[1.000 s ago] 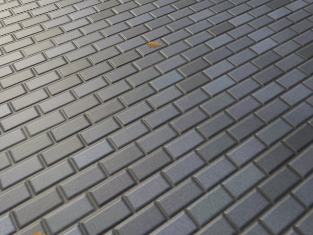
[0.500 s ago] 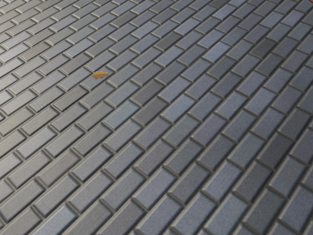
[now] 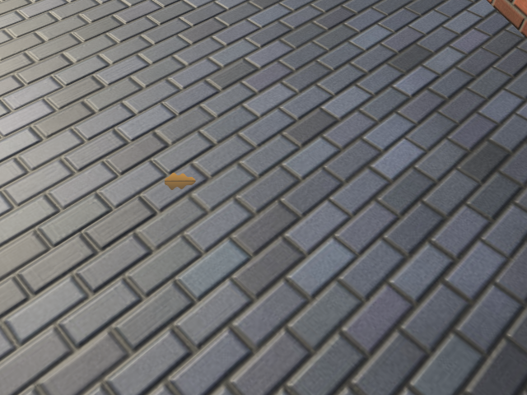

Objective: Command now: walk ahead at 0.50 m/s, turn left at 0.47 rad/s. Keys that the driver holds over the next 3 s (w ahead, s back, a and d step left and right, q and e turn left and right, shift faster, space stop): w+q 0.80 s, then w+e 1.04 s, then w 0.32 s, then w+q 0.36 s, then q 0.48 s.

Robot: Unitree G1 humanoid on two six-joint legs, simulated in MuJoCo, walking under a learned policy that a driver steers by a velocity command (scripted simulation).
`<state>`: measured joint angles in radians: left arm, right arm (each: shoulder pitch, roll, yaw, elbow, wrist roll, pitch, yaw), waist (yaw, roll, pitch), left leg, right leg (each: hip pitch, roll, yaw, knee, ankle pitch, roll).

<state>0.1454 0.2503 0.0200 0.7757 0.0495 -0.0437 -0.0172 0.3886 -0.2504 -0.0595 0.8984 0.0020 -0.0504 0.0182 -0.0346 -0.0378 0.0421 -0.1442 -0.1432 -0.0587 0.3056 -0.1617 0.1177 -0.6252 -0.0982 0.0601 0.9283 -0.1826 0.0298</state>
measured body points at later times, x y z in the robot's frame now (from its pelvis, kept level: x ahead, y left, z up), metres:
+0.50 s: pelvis +0.27 -0.04 +0.00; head +0.30 -0.05 +0.45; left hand +0.26 +0.24 -0.11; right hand +0.46 -0.27 -0.12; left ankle +0.25 +0.09 -0.66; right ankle +0.28 -0.13 -0.75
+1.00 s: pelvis +0.49 +0.11 +0.00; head +0.50 +0.13 +0.45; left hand +0.43 +0.37 -0.14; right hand +0.70 -0.07 -0.12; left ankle +0.47 +0.15 -0.75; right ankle +0.57 -0.02 -0.66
